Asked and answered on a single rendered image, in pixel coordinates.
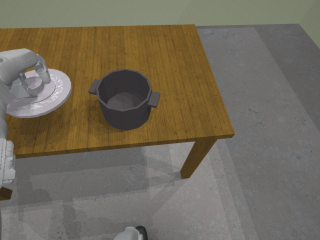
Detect left robot hand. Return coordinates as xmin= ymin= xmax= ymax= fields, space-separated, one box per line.
xmin=0 ymin=48 xmax=51 ymax=99

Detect left robot shin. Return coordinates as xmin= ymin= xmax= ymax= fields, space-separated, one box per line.
xmin=125 ymin=226 xmax=139 ymax=232

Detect lid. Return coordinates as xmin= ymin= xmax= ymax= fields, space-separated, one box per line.
xmin=6 ymin=68 xmax=72 ymax=118

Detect table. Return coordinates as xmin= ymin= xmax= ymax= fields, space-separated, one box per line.
xmin=0 ymin=24 xmax=235 ymax=201

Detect pot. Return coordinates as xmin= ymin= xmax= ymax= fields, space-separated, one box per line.
xmin=88 ymin=68 xmax=161 ymax=131

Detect robot left upper arm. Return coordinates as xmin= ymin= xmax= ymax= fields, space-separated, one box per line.
xmin=0 ymin=137 xmax=16 ymax=240

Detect left robot foot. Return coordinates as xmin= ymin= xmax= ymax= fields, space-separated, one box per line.
xmin=136 ymin=225 xmax=148 ymax=240

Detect left robot forearm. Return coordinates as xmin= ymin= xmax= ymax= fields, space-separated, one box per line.
xmin=0 ymin=55 xmax=19 ymax=139

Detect knob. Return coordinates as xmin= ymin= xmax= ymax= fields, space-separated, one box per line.
xmin=24 ymin=76 xmax=45 ymax=93

